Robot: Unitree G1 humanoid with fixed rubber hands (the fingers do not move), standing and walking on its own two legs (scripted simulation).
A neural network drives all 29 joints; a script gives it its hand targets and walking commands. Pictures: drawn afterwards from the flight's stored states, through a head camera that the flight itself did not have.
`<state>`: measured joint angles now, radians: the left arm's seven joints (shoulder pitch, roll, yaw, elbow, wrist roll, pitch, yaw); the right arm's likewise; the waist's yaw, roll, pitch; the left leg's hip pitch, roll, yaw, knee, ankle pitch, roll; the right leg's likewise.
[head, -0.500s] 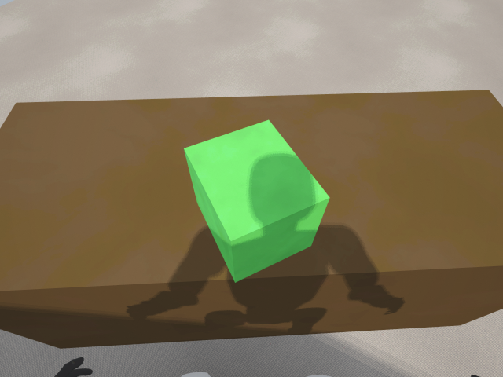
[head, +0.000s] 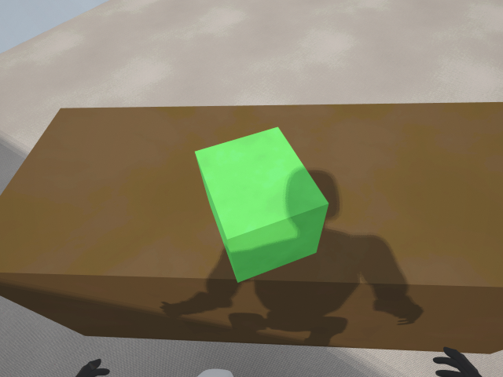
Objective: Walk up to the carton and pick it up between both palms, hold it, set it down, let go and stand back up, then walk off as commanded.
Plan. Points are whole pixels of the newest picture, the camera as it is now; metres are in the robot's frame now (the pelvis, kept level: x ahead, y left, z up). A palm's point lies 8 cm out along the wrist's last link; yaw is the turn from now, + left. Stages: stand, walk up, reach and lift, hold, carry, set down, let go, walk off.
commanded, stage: walk up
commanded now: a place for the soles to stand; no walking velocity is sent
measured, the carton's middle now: (257, 204) +0.44 +0.03 -0.05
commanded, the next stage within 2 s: reach and lift in 1.84 s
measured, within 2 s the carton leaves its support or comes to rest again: neither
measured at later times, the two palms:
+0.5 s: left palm out of the picture +0.06 +0.33 -0.10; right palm out of the picture +0.10 -0.28 -0.10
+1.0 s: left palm out of the picture +0.08 +0.34 -0.10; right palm out of the picture +0.09 -0.28 -0.09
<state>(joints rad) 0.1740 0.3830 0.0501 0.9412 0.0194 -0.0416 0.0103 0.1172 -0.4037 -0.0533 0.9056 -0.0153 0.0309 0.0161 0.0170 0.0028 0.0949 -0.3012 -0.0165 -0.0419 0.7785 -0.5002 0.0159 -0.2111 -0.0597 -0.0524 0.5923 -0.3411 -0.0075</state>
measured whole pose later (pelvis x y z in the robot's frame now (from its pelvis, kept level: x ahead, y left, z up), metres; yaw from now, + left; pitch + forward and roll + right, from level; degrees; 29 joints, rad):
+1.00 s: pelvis +0.01 +0.03 +0.01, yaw +0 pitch -2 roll +0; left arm 0.11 0.37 0.02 1.12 0.01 -0.02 -0.01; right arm 0.09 -0.37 -0.02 1.10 -0.01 -0.01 0.02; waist 0.00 -0.01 0.04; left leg -0.11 0.03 0.02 0.35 -0.20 -0.02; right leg -0.10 -0.04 -0.03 0.34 -0.20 0.03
